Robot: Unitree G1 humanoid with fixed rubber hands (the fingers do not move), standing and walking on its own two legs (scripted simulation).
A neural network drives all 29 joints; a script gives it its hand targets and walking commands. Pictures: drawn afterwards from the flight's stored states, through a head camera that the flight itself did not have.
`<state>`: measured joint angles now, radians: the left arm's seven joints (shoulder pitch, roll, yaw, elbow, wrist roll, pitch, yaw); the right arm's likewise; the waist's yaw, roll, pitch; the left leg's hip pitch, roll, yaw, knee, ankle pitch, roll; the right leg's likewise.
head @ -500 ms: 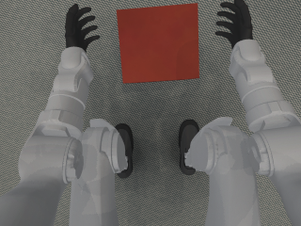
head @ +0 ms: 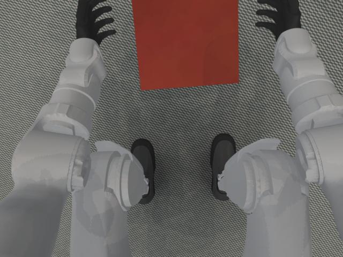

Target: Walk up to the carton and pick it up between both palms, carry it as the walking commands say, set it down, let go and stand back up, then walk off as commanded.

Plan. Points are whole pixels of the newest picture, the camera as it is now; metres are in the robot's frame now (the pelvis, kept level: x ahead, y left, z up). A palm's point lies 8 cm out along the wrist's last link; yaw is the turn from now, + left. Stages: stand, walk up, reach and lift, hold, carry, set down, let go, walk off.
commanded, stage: reach and lift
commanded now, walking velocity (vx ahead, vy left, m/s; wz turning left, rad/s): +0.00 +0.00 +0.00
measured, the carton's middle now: (185, 51) +0.49 -0.03 -0.26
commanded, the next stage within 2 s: none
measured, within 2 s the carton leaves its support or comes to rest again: leaves its support in 1.22 s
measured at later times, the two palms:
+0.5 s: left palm (107, 35) +0.52 +0.12 -0.19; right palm (261, 24) +0.52 -0.17 -0.20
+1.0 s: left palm (113, 32) +0.52 +0.11 -0.18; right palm (255, 21) +0.52 -0.16 -0.19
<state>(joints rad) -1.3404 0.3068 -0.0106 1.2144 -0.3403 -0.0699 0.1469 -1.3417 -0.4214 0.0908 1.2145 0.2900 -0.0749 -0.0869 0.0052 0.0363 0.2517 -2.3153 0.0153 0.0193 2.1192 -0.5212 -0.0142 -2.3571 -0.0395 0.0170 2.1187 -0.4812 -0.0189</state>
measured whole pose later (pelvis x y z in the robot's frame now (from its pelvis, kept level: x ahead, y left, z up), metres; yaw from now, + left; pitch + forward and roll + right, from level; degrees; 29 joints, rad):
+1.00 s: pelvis +0.00 +0.01 -0.01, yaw -1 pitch +39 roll +2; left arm -1.44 0.16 0.14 1.26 -0.17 -0.04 0.21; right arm -1.46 -0.28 -0.02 1.32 0.17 -0.04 -0.15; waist 0.01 0.03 0.27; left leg -2.32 -0.04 -0.01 2.16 -0.53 -0.04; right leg -2.36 -0.01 0.03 2.15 -0.48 0.00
